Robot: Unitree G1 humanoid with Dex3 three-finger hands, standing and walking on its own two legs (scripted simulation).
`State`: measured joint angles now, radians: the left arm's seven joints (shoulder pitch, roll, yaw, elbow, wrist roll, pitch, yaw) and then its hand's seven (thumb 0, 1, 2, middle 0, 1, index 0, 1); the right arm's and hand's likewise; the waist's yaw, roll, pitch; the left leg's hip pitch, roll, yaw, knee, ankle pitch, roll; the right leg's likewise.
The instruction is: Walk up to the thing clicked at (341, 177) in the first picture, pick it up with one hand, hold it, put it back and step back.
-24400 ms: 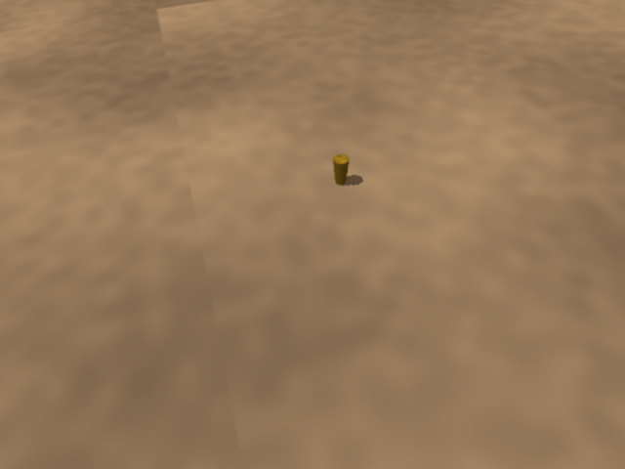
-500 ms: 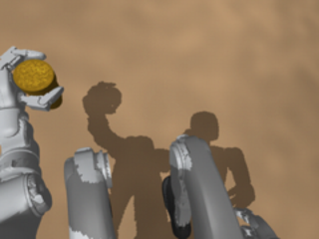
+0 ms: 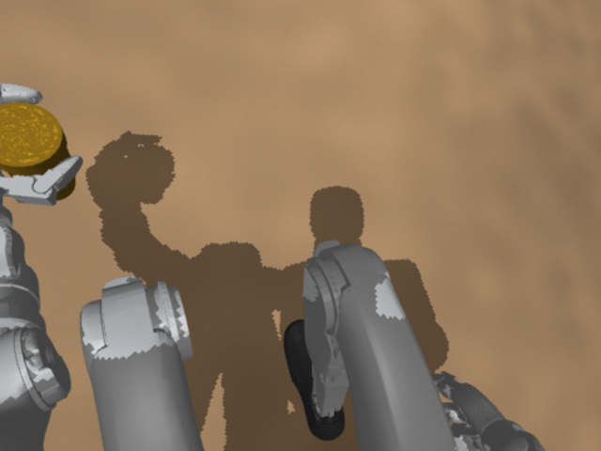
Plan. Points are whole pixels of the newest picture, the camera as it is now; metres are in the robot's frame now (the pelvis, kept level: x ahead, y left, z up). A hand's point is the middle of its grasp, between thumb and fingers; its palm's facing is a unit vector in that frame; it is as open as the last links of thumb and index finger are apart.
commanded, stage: lower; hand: left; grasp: from the side
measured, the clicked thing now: (39, 162) +0.48 +0.27 -0.12
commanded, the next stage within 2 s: loosen in 1.24 s
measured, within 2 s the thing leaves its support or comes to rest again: rests again in 1.68 s
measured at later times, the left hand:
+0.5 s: hand (51, 163) +0.48 +0.26 -0.14, palm faces +0.22 -0.98 -0.02, open 9.7 cm
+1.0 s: hand (62, 169) +0.49 +0.26 -0.17, palm faces +0.22 -0.98 -0.03, open 9.7 cm
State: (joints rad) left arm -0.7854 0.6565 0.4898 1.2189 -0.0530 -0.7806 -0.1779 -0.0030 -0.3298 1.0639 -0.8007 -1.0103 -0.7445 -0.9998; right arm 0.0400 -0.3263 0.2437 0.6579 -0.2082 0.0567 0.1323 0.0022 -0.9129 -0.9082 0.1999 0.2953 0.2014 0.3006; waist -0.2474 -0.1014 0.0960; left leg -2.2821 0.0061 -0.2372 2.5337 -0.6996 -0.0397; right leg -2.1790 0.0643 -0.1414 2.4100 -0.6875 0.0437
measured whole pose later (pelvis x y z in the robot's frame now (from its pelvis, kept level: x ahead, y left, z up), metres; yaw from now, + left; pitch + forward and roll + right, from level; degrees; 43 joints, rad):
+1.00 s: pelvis -0.01 +0.01 -0.01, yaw -5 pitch +17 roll -17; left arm -0.82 0.91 0.44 1.49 -0.05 -1.00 -0.05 0.00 -0.33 1.06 -0.80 -1.01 -0.75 -0.99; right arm -0.12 -0.36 0.52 0.55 -0.34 0.07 0.13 0.00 -0.91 -0.90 0.20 0.30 0.20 0.30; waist -0.32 -0.25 0.28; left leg -2.23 0.00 -0.38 2.62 -0.73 -0.04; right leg -2.08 0.11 -0.24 2.39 -0.66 0.08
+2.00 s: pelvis -0.01 +0.02 -0.01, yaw -7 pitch +15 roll -19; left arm -0.82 0.95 0.47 1.51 -0.05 -1.04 -0.03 -0.01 -0.43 0.20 -0.30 -0.26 -0.31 -0.25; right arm -0.16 -0.36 0.57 0.53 -0.35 0.08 0.12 0.00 -0.91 -0.90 0.20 0.30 0.20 0.30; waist -0.32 -0.28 0.29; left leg -2.22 0.01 -0.40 2.63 -0.73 -0.02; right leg -2.06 0.12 -0.27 2.36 -0.65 0.08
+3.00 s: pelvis +0.01 +0.00 +0.19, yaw +6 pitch +32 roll -5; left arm -0.17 0.49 0.29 0.48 0.06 -0.02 0.06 -0.01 -0.47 0.11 -0.08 -0.07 -0.07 -0.07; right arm 0.09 -0.23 0.03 0.53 0.05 0.15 -0.02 0.01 -0.90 -0.90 0.20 0.30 0.20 0.30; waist -0.06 0.00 -0.16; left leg -1.81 0.04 -0.09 1.90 -0.65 -0.01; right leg -1.75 0.03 -0.05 1.84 -0.65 0.02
